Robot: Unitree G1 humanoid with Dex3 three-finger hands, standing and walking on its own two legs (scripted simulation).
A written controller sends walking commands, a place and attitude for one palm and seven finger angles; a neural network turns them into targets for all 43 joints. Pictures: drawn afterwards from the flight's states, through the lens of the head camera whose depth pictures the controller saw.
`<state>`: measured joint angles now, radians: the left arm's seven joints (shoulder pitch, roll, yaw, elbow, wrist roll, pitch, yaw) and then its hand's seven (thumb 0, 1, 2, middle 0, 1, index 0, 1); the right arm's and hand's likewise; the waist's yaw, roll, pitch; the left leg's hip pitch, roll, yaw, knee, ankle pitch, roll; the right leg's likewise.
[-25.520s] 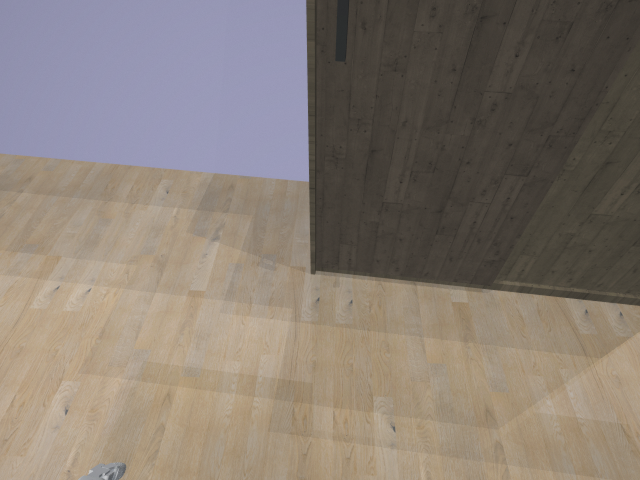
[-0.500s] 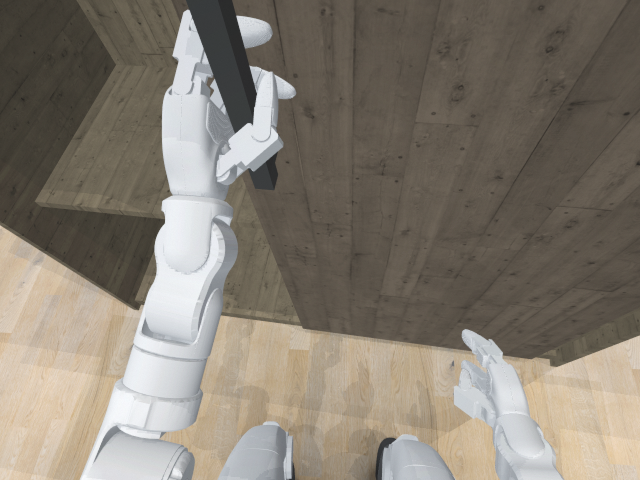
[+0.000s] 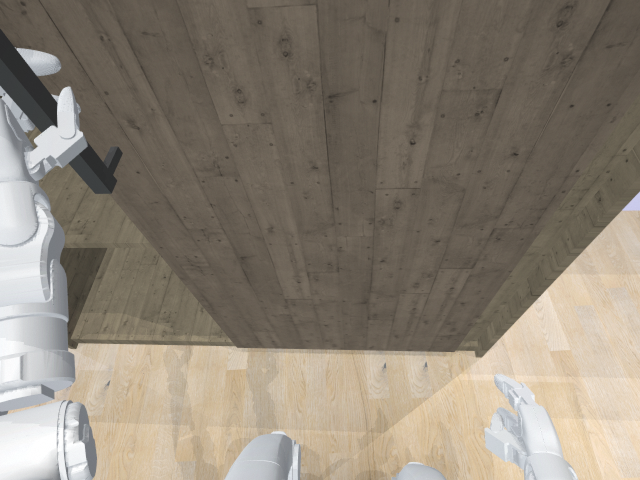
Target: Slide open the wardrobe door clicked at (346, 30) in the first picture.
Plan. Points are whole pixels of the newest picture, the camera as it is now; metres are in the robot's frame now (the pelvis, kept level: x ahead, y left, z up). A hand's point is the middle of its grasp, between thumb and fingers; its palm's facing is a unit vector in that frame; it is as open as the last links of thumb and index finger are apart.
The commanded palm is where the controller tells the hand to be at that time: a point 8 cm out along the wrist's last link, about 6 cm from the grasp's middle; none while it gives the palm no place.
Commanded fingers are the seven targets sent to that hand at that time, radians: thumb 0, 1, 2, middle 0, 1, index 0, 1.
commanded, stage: stop walking and hold the door there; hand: left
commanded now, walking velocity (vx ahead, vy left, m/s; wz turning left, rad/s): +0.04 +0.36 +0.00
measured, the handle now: (53, 97) +0.44 +0.29 +0.23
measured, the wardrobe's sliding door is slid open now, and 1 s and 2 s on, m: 0.56 0.56 0.56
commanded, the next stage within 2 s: none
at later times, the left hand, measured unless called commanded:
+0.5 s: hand (70, 129) +0.41 +0.26 +0.22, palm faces +0.43 -0.88 -0.20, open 5.6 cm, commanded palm +0.36 +0.31 +0.20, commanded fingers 0.00 0.90 0.90 -0.45 -1.40 -0.45 -1.40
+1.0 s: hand (69, 131) +0.41 +0.27 +0.22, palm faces +0.40 -0.89 -0.21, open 5.6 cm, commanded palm +0.36 +0.31 +0.20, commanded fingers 0.00 0.90 0.90 -0.45 -1.40 -0.45 -1.40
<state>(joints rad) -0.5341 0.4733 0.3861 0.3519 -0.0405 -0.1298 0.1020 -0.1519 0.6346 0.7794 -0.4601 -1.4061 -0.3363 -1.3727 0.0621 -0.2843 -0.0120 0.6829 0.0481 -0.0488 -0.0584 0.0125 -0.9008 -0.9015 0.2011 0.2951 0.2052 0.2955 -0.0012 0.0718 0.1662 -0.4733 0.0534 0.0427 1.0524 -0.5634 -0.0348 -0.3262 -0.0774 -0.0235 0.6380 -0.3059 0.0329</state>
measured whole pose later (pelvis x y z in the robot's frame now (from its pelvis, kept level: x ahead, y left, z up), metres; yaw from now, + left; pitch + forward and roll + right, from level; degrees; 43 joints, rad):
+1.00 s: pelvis -0.04 +0.00 +0.01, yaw -6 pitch +0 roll -1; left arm -0.70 0.58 0.38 0.87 0.00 -0.19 0.08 -0.12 0.67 0.76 -0.46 -1.41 -0.40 -1.40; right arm 0.28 -0.35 -0.02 0.74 0.05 0.00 -0.10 0.01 -0.90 -0.90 0.20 0.30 0.21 0.30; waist -0.05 0.03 0.00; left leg -0.36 0.01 0.09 0.65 -0.34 0.01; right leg -0.31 -0.04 -0.05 0.53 -0.22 0.02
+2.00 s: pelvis -0.11 +0.07 +0.01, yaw -8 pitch +2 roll -3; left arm -0.89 0.54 0.28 0.81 -0.04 -0.11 0.07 -0.08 0.73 0.76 -0.46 -1.41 -0.32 -1.40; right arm 0.23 -0.26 0.05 0.69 0.03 -0.06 -0.10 0.01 -0.90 -0.90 0.20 0.30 0.21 0.30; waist -0.05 0.01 0.10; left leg -0.41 0.06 0.11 0.52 -0.15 0.05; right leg -0.20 -0.01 -0.05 0.44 -0.27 0.02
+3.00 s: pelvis -0.10 +0.04 +0.00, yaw -7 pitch +7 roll -1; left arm -0.89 0.61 0.42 0.96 0.06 -0.12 0.00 0.00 -0.46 0.24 -0.37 -1.29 -0.35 -1.28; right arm 0.34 -0.27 0.00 0.74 0.01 -0.09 -0.07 0.01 -0.90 -0.90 0.20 0.30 0.21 0.30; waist -0.08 -0.01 -0.02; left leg -0.50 0.07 0.10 0.55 -0.16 0.01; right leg -0.33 0.00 -0.06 0.56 -0.35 -0.01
